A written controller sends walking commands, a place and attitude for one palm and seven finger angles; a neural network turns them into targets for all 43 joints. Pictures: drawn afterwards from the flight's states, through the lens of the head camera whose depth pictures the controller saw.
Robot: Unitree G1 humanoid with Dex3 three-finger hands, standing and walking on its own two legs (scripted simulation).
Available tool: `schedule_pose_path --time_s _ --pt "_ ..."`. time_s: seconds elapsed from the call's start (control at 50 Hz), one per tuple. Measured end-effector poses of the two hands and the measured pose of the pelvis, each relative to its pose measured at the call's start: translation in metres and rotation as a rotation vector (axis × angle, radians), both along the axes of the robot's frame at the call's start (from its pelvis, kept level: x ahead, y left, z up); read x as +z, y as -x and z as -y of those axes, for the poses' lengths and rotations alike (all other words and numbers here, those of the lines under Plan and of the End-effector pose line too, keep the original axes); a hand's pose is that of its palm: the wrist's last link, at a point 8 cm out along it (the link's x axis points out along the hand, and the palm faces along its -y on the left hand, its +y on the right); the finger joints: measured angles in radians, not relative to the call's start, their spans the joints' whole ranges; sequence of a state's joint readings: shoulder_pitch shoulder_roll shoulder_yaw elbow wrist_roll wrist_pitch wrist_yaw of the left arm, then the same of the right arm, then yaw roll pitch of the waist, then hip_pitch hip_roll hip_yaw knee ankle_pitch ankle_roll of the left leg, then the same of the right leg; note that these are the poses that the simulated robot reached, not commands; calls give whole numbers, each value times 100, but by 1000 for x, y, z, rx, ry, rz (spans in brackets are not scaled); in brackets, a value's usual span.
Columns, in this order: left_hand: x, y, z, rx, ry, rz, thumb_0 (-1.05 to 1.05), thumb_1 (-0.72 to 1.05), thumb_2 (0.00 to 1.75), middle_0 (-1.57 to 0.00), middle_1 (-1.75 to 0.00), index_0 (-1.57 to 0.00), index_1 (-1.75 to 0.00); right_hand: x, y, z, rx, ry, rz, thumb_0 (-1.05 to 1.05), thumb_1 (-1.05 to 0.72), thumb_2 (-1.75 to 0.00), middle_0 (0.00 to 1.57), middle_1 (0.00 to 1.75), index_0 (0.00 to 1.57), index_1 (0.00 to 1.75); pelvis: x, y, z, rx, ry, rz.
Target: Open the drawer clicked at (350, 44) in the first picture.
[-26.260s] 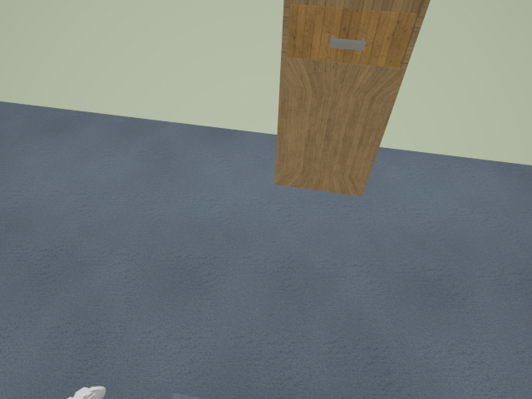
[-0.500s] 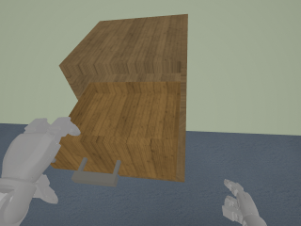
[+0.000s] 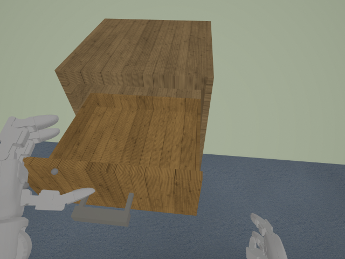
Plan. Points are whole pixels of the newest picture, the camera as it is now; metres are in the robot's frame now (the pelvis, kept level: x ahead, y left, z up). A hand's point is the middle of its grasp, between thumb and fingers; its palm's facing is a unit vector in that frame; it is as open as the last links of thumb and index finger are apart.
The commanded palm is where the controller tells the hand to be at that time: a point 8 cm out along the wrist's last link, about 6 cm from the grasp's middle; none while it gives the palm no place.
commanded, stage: draw the hand back to the body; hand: left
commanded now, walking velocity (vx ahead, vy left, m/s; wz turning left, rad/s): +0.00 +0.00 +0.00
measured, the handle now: (105, 205) +0.22 +0.19 +0.02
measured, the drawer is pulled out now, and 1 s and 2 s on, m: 0.30 0.30 0.30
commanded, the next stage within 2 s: step back with the hand held close in 0.66 s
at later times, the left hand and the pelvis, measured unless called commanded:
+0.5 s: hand (37, 174) +0.19 +0.24 +0.19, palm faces +0.46 -0.79 -0.40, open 8.3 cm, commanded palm +0.13 +0.28 +0.21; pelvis +0.01 +0.00 +0.00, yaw +1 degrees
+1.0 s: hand (45, 179) +0.18 +0.23 +0.19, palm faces +0.37 -0.79 -0.50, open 7.4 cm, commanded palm +0.11 +0.28 +0.21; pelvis -0.02 +0.00 +0.00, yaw +1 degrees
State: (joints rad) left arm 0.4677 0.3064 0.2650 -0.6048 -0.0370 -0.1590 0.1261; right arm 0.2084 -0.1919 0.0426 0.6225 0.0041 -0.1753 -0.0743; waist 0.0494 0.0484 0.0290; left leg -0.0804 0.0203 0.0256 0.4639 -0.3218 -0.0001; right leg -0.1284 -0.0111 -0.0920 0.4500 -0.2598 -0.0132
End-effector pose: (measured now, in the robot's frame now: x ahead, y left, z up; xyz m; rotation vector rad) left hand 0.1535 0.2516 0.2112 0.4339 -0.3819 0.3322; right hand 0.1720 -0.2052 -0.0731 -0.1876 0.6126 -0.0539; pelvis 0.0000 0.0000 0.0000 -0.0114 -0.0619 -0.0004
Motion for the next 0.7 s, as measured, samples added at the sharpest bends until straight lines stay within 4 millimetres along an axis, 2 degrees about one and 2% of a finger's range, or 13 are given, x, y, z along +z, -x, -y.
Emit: schedule_pose_path --time_s 0.14,0.4,0.56,0.7 --pt "-2 -5 -10 17 -30 -57 0 4 53 -27 -85 -28 -85 -3 -9 2 -16 -2 -17 1 -90 -90 20 30 20 30 0 -6 -4 -2 3 -19" --pt "-1 4 -25 108 -45 -87 0 49 72 -24 -56 -24 -56 -1 -29 -3 -2 -17 -6 1 -90 -90 20 30 20 30 1 -9 -5 8 3 -29" --pt "-3 9 -21 119 -23 -89 1 75 84 -22 -39 -22 -39 0 -27 -3 14 -24 1 1 -90 -90 20 30 20 30 1 -5 0 14 0 -20" --pt "-3 12 -16 115 -27 -87 1 85 88 -21 -32 -22 -32 -2 -19 4 5 -23 -6 1 -90 -90 20 30 20 30 0 -1 5 13 -1 -15"
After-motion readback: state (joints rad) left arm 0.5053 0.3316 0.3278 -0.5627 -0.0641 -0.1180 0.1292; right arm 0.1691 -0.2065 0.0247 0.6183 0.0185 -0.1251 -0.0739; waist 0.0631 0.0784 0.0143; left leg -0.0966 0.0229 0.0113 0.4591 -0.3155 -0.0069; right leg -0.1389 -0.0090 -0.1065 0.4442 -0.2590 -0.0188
